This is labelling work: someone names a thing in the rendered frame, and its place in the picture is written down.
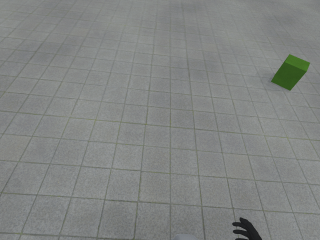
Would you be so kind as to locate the robot right hand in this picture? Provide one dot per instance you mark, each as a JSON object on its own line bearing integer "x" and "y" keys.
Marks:
{"x": 251, "y": 233}

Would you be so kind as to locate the carton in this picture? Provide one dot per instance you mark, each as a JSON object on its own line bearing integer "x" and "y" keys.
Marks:
{"x": 290, "y": 72}

